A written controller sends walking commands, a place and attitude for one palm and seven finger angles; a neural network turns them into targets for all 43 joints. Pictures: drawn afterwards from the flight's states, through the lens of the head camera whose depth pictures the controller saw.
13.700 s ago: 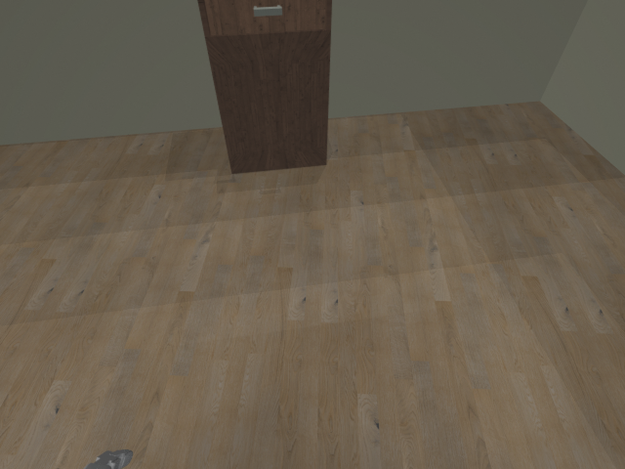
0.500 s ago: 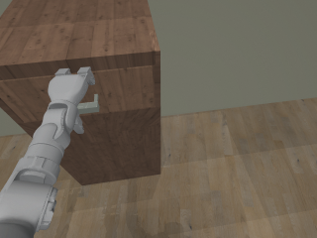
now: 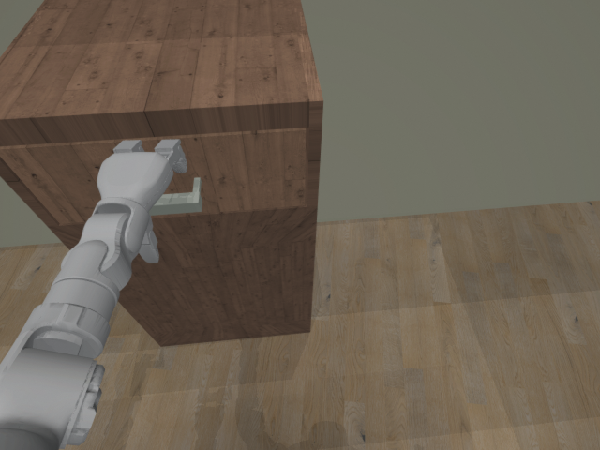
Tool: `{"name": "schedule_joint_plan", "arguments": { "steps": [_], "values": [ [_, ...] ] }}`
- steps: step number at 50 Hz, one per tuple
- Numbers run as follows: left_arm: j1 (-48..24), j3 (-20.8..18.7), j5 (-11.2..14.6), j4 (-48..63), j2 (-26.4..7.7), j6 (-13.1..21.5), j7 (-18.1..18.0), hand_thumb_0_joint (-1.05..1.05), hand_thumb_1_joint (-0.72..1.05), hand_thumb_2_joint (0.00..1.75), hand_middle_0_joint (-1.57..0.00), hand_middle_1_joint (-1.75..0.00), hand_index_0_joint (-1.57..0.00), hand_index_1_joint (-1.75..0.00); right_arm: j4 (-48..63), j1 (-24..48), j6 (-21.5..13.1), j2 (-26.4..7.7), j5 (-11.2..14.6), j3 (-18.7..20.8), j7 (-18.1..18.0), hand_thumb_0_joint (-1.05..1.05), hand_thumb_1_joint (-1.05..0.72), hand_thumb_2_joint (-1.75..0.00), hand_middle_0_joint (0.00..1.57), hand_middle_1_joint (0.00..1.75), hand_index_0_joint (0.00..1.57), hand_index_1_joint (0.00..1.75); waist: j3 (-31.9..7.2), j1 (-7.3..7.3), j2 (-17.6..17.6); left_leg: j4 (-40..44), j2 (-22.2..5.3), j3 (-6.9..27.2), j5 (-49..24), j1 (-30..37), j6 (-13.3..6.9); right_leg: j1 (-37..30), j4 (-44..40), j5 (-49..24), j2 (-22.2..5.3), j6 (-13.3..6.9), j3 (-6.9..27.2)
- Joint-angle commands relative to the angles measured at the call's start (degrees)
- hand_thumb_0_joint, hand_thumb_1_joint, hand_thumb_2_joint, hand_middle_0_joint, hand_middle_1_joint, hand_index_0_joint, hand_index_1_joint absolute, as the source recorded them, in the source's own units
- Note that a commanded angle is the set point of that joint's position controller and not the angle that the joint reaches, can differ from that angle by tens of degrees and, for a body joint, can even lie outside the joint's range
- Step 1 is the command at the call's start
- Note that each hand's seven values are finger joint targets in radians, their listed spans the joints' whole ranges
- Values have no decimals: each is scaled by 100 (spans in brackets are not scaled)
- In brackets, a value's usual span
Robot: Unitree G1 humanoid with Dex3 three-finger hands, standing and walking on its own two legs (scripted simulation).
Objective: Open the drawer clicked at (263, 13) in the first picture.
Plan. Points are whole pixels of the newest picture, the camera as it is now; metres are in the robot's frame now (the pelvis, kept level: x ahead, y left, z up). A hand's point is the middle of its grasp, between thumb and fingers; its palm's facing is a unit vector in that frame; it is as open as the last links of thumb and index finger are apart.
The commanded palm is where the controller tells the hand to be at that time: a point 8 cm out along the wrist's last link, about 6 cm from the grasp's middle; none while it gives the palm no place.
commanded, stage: move the hooked fingers above the handle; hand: left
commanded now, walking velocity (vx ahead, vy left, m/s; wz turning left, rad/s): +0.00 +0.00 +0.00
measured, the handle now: (169, 194) +0.50 +0.23 +0.02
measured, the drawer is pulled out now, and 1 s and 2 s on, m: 0.00 0.00 0.00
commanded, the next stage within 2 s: none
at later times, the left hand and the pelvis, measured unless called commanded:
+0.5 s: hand (120, 208) +0.43 +0.27 +0.07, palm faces -0.08 +0.01 -1.00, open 13.8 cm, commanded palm +0.42 +0.25 +0.14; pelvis +0.00 +0.00 +0.00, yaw -1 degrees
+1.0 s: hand (137, 193) +0.44 +0.24 +0.08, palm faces -0.06 -0.01 -1.00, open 13.6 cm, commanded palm +0.42 +0.25 +0.14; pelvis +0.00 +0.00 +0.00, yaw -2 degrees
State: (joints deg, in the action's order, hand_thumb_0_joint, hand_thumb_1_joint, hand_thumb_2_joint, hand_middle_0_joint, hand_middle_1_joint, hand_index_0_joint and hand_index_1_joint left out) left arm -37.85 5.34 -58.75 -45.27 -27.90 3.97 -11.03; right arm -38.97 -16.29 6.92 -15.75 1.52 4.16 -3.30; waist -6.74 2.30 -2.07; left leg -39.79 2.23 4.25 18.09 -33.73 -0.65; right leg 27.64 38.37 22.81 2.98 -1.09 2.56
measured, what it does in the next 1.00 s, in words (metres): stands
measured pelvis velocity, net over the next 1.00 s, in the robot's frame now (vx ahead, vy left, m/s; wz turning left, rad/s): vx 0.00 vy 0.00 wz -0.04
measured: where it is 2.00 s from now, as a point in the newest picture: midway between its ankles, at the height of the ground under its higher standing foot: outside the picture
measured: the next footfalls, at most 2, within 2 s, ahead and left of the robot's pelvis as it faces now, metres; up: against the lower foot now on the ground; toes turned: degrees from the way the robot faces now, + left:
none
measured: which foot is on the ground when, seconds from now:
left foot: down 0.00-1.00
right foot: down 0.00-1.00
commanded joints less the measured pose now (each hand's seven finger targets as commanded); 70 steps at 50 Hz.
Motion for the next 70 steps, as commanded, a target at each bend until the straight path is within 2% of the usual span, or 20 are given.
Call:
{"name": "schedule_joint_plan", "arguments": {
  "steps": [1,5,10,14,17,20,25,28,35,37,39,41,43,46,50,55,58,62,64,70],
  "values": [
    [-3059,-1053,-92,762,-1964,-463,-646,0,-50,30,-30,-120,-30,-120,456,-351,-75,-715,-8,137,44,0,-90,-90,20,30,20,30,-2173,62,-299,190,12,-420,-2073,1584,-184,-199,-304,-2070,30,-135,-266],
    [-2747,-1125,-148,389,-1991,-944,-605,0,-50,30,-30,-120,-30,-120,529,-261,21,-711,-44,118,87,0,-90,-90,20,30,20,30,-2507,-62,-134,160,-11,-494,-2584,1607,-168,-618,-257,-2579,43,-129,-300],
    [-2542,-1085,-122,178,-2083,-1124,-335,0,-50,30,-30,-120,-30,-120,652,-93,160,-713,11,27,-22,0,-90,-90,20,30,20,30,-2033,-68,432,379,5,-573,-2111,1194,-219,-1007,-485,-2581,-31,-59,-219],
    [-2278,-1051,-9,179,-2020,-916,-78,0,-50,30,-30,-120,-30,-120,727,-71,156,-701,58,19,-104,0,-90,-90,20,30,20,30,-1672,-68,561,504,-19,-613,-1796,1213,-250,-945,-634,-2371,-58,-26,-195],
    [-1972,-1183,-65,294,-2165,-640,48,0,-50,30,-30,-120,-30,-120,797,-64,143,-692,54,27,-137,0,-90,-90,20,30,20,30,-1678,-155,323,499,-5,-634,-1833,1210,-251,-994,-618,-2442,-58,-51,-143],
    [-2088,-731,-107,669,-1607,-331,124,0,-50,30,-30,-120,-30,-120,807,-147,73,-676,36,101,-96,0,-90,-90,20,30,20,30,-1641,10,103,441,-28,-587,-1930,1451,-257,-708,-632,-2286,-28,-82,-177],
    [-2560,-284,166,1388,-1058,54,132,0,-50,30,-30,-120,-30,-120,675,-301,-36,-658,29,221,-64,0,-90,-90,20,30,20,30,-1693,287,-47,299,-60,-436,-1927,1925,-267,-187,-644,-1965,9,-82,-197],
    [-2870,-586,139,1588,-1440,148,-83,0,-50,30,-30,-120,-30,-120,525,-368,-67,-704,9,250,-64,0,-90,-90,20,30,20,30,-1910,245,-285,230,-44,-361,-1967,2067,-242,-24,-547,-1878,35,-103,-207],
    [-2971,-1268,-104,789,-2232,-429,-648,0,-50,30,-30,-120,-30,-120,433,-276,-49,-731,-17,140,-5,0,-90,-90,20,30,20,30,-2084,-2,-415,264,-8,-391,-1976,1598,-162,-224,-355,-1860,61,-162,-297],
    [-2767,-1046,-115,554,-1952,-706,-613,0,-50,30,-30,-120,-30,-120,489,-237,-35,-704,-10,127,48,0,-90,-90,20,30,20,30,-2207,-71,-493,274,-25,-439,-2165,1659,-139,-323,-322,-2039,64,-159,-327],
    [-2637,-863,-112,253,-1778,-931,-446,0,-50,30,-30,-120,-30,-120,519,-239,8,-739,4,116,59,0,-90,-90,20,30,20,30,-2019,5,-218,299,-56,-481,-2118,1548,-152,-332,-392,-2071,57,-132,-334],
    [-2629,-1007,-115,213,-2039,-961,-318,0,-50,30,-30,-120,-30,-120,565,-211,62,-772,21,86,27,0,-90,-90,20,30,20,30,-2034,-21,72,357,-53,-532,-2032,1416,-192,-599,-462,-2188,19,-88,-259],
    [-2549,-916,-111,54,-1943,-1011,-198,0,-50,30,-30,-120,-30,-120,595,-181,94,-763,37,68,-18,0,-90,-90,20,30,20,30,-1851,28,385,391,-47,-562,-1882,1300,-227,-668,-537,-2219,-7,-60,-240],
    [-2193,-975,-52,73,-1963,-839,15,0,-50,30,-30,-120,-30,-120,717,-165,110,-750,52,47,-73,0,-90,-90,20,30,20,30,-1842,-62,509,447,-25,-591,-1850,1235,-248,-889,-574,-2338,-39,-48,-191],
    [-2206,-891,-33,159,-1847,-539,167,0,-50,30,-30,-120,-30,-120,742,-179,73,-753,58,51,-116,0,-90,-90,20,30,20,30,-1434,45,568,473,-55,-568,-1575,1191,-268,-637,-673,-2011,-49,-45,-179],
    [-2799,-591,-29,1190,-1480,27,44,0,-50,30,-30,-120,-30,-120,711,-307,-53,-675,5,178,-101,0,-90,-90,20,30,20,30,-1838,198,-113,286,-55,-486,-1841,1751,-272,-280,-585,-1963,-3,-91,-162],
    [-2765,-845,5,1464,-1686,152,-171,0,-50,30,-30,-120,-30,-120,624,-347,-68,-665,-9,229,-85,0,-90,-90,20,30,20,30,-2223,128,-335,155,-35,-446,-2135,1953,-245,-260,-447,-2172,31,-95,-158],
    [-2542,-1106,30,1087,-1867,-107,-444,0,-50,30,-30,-120,-30,-120,469,-340,-63,-694,2,224,-9,0,-90,-90,20,30,20,30,-2002,71,-213,165,-31,-440,-2171,1724,-213,-263,-400,-2226,52,-115,-242],
    [-2581,-962,-9,852,-1772,-371,-492,0,-50,30,-30,-120,-30,-120,458,-259,-42,-697,24,188,18,0,-90,-90,20,30,20,30,-1811,70,-248,247,-21,-460,-2020,1576,-194,-230,-419,-2099,47,-125,-279],
    [-2408,-646,17,479,-1531,-842,-120,0,-50,30,-30,-120,-30,-120,544,-222,29,-770,22,159,27,0,-90,-90,20,30,20,30,-2090,91,25,288,-46,-526,-2203,1676,-218,-597,-496,-2428,17,-99,-228]
  ]
}}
